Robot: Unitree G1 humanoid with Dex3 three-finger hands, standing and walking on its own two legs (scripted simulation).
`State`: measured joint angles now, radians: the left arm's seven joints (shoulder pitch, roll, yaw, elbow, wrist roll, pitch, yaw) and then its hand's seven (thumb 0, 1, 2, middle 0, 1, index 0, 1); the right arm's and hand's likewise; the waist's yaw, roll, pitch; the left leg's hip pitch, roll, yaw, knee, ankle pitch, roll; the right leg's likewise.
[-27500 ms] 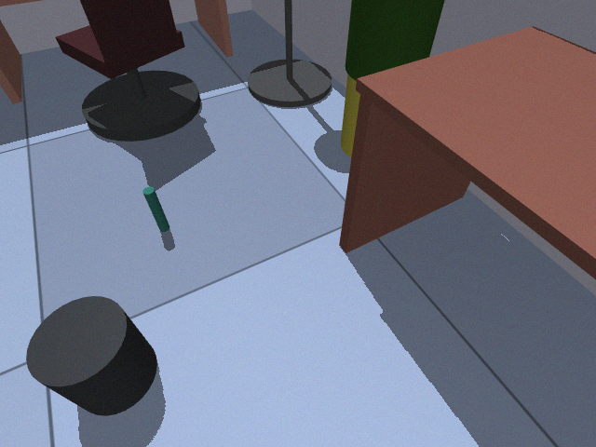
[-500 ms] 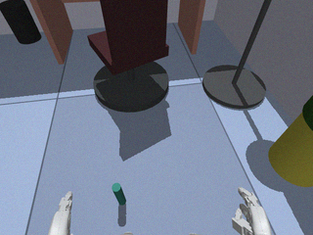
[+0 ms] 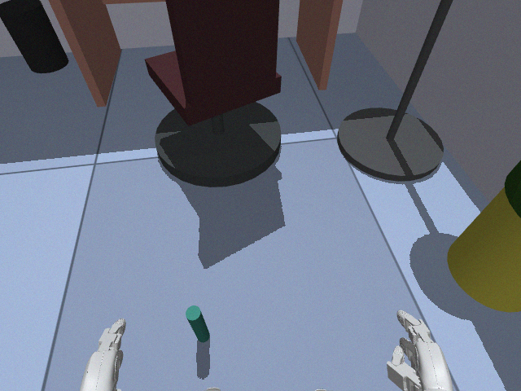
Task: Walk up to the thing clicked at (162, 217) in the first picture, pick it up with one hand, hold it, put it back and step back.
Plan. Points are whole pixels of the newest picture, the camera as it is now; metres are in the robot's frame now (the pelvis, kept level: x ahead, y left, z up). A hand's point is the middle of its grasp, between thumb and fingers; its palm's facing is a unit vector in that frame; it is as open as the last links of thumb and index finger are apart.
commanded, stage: stand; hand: left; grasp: from the side
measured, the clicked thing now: (198, 325) +0.41 +0.20 -0.61
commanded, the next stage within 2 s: none
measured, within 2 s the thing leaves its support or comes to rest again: neither
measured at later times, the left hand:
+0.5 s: hand out of the picture +0.10 +0.25 -0.11, palm faces -0.01 -0.94 -0.35, open 7.6 cm
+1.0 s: hand out of the picture +0.03 +0.25 -0.10, palm faces +0.01 -0.94 -0.35, open 7.3 cm
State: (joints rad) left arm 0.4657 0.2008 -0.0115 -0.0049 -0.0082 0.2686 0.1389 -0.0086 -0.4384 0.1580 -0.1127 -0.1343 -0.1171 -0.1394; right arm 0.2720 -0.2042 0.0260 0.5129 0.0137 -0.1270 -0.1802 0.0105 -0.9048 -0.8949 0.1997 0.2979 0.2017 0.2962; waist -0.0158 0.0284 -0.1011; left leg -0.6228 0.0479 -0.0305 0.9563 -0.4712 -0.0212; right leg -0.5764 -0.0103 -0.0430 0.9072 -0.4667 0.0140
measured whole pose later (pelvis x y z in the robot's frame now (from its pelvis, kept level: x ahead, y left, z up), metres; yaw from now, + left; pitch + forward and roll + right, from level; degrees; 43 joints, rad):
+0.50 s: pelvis +0.00 +0.01 +0.03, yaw +0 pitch +0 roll +0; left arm 0.24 0.33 0.02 0.79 0.05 0.01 0.03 0.01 0.85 0.89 -0.20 -0.30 -0.21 -0.30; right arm 0.19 -0.31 -0.04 0.89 -0.05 -0.01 -0.01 0.01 -0.91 -0.89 0.20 0.30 0.20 0.30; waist 0.01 -0.02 0.03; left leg -0.35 0.01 0.00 0.71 -0.37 0.00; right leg -0.32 -0.05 -0.02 0.71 -0.39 0.02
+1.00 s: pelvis -0.01 +0.01 +0.06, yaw +1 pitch -3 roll +0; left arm 0.17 0.32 0.00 1.12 0.03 0.00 0.02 0.01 0.91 0.90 -0.20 -0.30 -0.21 -0.30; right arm 0.14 -0.31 -0.02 1.11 -0.02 0.01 -0.01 0.00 -0.91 -0.89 0.20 0.30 0.20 0.30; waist 0.02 0.01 0.05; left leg -0.14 0.00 -0.01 0.39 -0.19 0.00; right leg -0.12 -0.05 -0.04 0.40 -0.22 0.03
